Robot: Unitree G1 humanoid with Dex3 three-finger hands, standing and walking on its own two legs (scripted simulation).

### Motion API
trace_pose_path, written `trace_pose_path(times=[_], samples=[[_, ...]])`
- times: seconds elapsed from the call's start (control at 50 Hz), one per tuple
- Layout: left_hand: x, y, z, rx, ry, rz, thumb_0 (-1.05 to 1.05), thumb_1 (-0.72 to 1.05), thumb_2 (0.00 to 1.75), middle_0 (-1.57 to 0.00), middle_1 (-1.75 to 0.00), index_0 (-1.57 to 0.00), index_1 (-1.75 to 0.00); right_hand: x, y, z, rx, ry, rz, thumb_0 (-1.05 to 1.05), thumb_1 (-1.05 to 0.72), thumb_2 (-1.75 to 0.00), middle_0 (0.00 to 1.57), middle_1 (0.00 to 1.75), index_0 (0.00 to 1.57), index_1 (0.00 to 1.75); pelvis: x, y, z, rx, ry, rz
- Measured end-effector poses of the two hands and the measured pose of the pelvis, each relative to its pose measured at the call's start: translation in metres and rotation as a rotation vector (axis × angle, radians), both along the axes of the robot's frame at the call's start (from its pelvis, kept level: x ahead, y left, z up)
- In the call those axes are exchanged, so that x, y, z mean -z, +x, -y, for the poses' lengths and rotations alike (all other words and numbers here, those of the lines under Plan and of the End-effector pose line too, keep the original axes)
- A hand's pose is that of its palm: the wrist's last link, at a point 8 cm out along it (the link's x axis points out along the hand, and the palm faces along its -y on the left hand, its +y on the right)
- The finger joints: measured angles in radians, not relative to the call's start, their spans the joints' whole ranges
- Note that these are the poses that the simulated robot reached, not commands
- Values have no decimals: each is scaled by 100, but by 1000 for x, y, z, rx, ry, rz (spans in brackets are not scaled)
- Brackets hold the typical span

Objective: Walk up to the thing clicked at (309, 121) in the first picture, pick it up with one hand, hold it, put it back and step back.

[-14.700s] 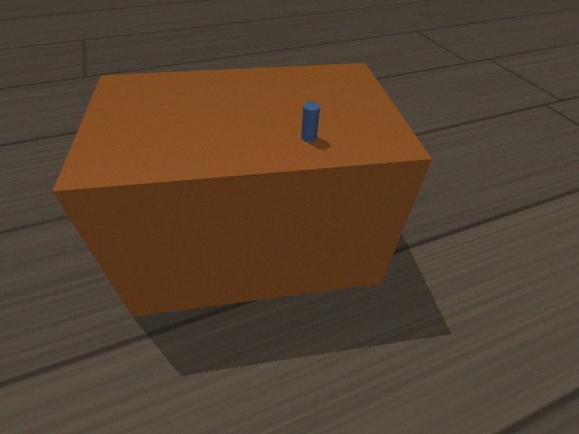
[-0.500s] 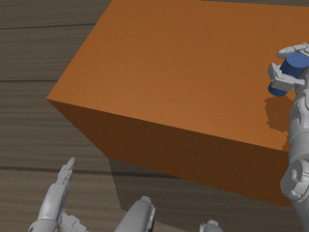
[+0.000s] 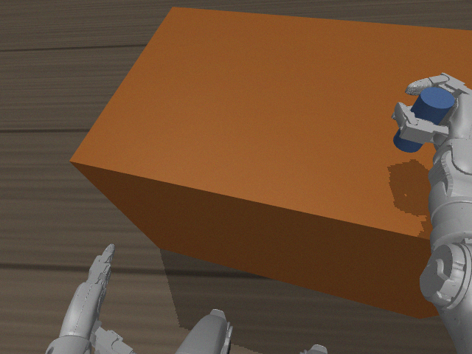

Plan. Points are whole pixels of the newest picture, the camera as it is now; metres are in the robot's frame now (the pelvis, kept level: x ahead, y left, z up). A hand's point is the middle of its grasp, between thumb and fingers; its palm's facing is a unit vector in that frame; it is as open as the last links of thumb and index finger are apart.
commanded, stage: settle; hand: right
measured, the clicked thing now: (420, 122) +0.53 -0.18 +0.07
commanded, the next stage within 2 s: lift in 0.02 s
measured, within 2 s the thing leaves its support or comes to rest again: neither
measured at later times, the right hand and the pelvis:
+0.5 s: hand (430, 110) +0.51 -0.17 +0.12, palm faces +0.12 +0.99 -0.01, open 5.8 cm; pelvis +0.01 +0.00 +0.02, yaw +0 degrees
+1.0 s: hand (469, 127) +0.42 -0.17 +0.19, palm faces +0.12 +0.99 -0.01, open 5.8 cm; pelvis +0.02 +0.01 +0.05, yaw -1 degrees
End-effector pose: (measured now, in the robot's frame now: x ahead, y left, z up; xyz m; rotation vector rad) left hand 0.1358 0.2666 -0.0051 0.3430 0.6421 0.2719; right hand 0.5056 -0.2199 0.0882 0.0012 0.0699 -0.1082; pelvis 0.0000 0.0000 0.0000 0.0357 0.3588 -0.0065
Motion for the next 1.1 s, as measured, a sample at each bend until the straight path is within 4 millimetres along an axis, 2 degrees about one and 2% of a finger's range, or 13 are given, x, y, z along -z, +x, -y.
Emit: trace_pose_path(times=[0.1,0.3,0.42,0.52,0.74,0.9,1.1], samples=[[1,3,4,12,-22,9,-1,-54,6,-6,-5,-5,-6,-7,-3,-3,0,3,4,-1,-9,-112,95,112,98,112,-3,1,-1,2,-2,11],[-2,0,0,5,-23,-4,-1,-54,6,-6,-5,-6,-5,-18,-7,-2,9,-3,23,-1,-8,-113,95,112,99,111,-8,2,-2,-1,-8,30],[-3,2,3,5,-41,-6,-1,-53,6,-6,-5,-5,-5,-25,-19,-1,0,-4,18,-1,-8,-114,96,112,99,111,-14,7,-1,1,-8,52],[-1,6,5,-3,-66,-9,-1,-53,6,-6,-5,-5,-5,-41,-29,2,9,-18,47,-1,-8,-114,96,111,99,111,-21,10,1,-1,-11,80],[-3,17,9,4,-121,-6,-1,-54,6,-5,-5,-5,-5,-74,-67,7,16,-20,71,-1,-9,-113,95,111,99,110,-37,19,0,9,-22,162],[-8,29,12,22,-147,22,-1,-54,6,-5,-4,-4,-5,-91,-96,3,4,-22,87,-1,-9,-112,95,111,99,110,-45,19,-5,14,-31,222],[-6,23,5,0,-162,20,-1,-53,6,-5,-4,-4,-5,-114,-128,1,17,-28,107,-1,-10,-112,95,111,99,110,-52,15,-8,15,-40,281]])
